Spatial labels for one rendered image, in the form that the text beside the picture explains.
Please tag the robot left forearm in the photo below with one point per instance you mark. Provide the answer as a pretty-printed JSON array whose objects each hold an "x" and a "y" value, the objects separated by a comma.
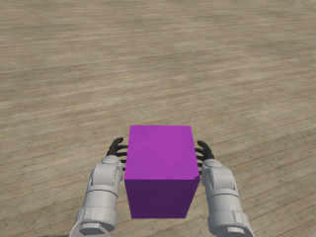
[{"x": 98, "y": 213}]

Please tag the carton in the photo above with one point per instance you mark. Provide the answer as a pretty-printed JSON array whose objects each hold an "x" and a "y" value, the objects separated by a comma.
[{"x": 161, "y": 173}]

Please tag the robot right forearm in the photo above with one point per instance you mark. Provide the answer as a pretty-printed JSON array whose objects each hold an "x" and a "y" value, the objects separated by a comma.
[{"x": 226, "y": 217}]

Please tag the right robot hand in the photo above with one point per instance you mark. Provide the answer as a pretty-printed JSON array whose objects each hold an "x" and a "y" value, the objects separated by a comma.
[{"x": 206, "y": 152}]

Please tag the left robot hand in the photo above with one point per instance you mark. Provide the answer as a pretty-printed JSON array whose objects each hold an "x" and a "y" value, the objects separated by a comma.
[{"x": 114, "y": 150}]

